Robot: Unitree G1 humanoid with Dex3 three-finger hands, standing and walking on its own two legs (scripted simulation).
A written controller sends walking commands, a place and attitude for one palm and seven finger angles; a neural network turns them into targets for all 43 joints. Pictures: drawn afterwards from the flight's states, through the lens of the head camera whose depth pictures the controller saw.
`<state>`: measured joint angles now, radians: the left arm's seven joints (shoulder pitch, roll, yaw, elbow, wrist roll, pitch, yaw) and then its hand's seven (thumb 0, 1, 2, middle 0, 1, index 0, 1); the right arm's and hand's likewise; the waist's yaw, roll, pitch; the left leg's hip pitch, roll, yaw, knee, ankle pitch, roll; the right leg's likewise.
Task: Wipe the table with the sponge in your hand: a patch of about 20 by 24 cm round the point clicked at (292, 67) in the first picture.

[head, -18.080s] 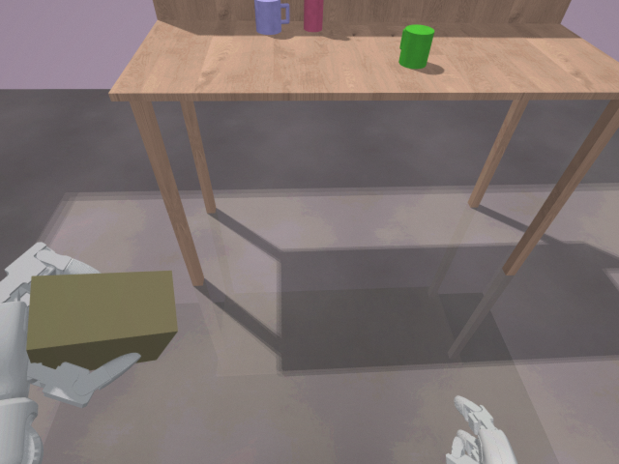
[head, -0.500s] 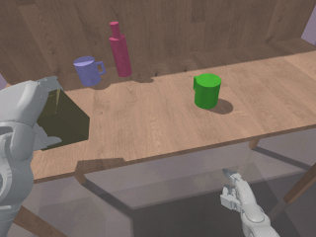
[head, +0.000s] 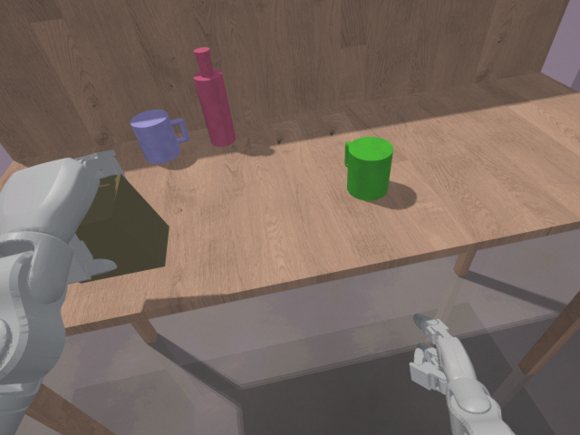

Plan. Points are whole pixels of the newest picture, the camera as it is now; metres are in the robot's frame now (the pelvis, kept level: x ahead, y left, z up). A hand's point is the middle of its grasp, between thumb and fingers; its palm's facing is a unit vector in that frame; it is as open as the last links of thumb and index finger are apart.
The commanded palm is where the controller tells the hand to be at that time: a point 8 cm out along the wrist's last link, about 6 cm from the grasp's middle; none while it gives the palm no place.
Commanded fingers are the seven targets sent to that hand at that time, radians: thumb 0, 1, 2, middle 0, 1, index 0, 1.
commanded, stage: move the sponge above the wiping area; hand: left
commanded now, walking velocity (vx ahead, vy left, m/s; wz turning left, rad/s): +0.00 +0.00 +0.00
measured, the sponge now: (108, 240) +0.25 +0.28 +0.18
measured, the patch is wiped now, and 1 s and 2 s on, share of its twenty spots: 0.00 0.00 0.00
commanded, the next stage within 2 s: none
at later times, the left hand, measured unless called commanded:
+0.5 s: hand (111, 215) +0.27 +0.28 +0.21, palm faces +0.19 -0.03 -0.98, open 10.4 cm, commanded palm +0.22 +0.27 +0.28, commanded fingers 0.00 0.10 1.30 -1.20 -1.60 -1.20 -1.60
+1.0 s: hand (110, 217) +0.28 +0.30 +0.19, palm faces +0.11 -0.03 -0.99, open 10.4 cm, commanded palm +0.24 +0.29 +0.27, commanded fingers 0.00 0.10 1.30 -1.20 -1.60 -1.20 -1.60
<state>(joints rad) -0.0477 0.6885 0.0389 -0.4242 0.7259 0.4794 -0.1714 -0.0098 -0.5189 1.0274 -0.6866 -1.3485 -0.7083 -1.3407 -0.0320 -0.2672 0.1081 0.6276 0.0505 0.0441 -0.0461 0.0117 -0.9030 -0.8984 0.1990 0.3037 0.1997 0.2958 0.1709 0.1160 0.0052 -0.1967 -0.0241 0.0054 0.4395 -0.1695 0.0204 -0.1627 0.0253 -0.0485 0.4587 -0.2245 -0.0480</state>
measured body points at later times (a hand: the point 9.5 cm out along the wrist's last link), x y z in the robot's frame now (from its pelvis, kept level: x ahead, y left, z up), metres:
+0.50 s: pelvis +0.00 -0.01 +0.00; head -0.01 -0.06 +0.45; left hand +0.25 +0.28 +0.26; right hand +0.27 -0.19 -0.07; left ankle +0.05 +0.11 -0.74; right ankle +0.02 -0.09 -0.74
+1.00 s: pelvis +0.02 -0.01 +0.00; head +0.01 -0.06 +0.45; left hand +0.27 +0.30 +0.24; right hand +0.29 -0.19 -0.08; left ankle +0.05 +0.11 -0.74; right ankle +0.02 -0.09 -0.74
